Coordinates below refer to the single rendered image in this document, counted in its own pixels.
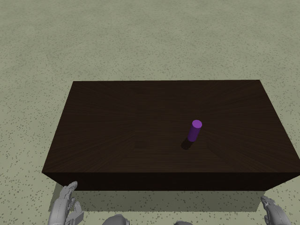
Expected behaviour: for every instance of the left robot hand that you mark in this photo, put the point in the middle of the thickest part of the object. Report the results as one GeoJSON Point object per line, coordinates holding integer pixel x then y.
{"type": "Point", "coordinates": [62, 205]}

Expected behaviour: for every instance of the right robot hand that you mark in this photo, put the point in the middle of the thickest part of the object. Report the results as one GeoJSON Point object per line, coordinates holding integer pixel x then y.
{"type": "Point", "coordinates": [275, 214]}

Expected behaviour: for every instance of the can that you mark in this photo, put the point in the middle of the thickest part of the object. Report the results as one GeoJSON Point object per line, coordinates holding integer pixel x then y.
{"type": "Point", "coordinates": [194, 130]}

